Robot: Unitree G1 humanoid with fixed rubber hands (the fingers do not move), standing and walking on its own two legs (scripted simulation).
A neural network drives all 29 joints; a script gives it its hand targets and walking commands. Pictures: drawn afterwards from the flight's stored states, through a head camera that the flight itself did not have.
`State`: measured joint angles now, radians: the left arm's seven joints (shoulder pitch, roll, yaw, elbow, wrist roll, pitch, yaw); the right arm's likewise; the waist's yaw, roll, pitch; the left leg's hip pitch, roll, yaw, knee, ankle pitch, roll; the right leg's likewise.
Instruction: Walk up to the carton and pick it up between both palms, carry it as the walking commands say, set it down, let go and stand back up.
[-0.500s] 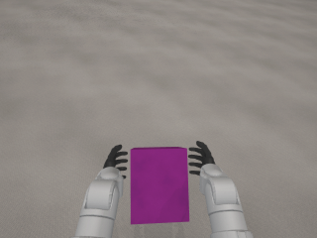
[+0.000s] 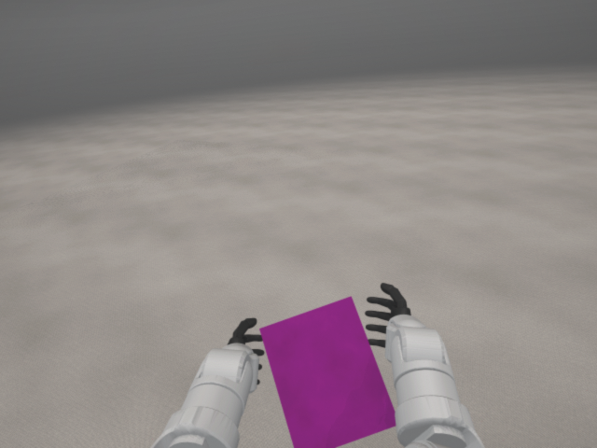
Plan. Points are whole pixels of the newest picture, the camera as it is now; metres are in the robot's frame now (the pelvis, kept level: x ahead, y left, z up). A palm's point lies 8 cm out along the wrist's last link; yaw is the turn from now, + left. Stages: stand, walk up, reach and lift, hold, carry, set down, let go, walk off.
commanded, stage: set down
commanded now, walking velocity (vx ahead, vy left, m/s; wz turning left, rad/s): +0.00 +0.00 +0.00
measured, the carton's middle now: (326, 369) +0.33 -0.11 -0.05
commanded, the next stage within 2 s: none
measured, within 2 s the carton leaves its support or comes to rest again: neither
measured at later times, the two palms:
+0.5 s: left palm (256, 374) +0.33 +0.01 -0.01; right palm (394, 431) +0.22 -0.19 -0.10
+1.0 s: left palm out of the picture +0.30 +0.00 -0.21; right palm (368, 374) +0.35 -0.19 -0.12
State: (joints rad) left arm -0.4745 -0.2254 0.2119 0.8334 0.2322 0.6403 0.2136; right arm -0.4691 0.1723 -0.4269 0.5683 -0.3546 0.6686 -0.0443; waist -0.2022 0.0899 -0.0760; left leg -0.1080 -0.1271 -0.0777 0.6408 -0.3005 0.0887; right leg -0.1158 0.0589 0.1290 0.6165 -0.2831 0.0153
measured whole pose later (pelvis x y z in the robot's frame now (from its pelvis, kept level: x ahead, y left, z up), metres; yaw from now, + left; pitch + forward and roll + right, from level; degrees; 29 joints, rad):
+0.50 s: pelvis -0.12 -0.08 -0.04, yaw -1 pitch -6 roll +0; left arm -1.05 -0.04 0.30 0.96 0.19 0.21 0.13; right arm -0.71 0.20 -0.33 0.75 -0.13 0.42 -0.33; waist 0.02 -0.02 0.45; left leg -0.54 -0.04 -0.14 0.87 -0.33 0.02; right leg -0.56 0.12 -0.01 0.82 -0.28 -0.06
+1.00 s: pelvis -0.14 -0.03 -0.13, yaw -7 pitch +4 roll +4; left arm -0.96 -0.02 0.19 0.75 0.01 0.38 0.28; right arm -1.25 0.04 -0.15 0.74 -0.10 0.29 -0.27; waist -0.07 0.02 0.52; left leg -1.03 -0.13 0.02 1.28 -0.33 -0.01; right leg -1.10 0.16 0.17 1.29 -0.31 0.02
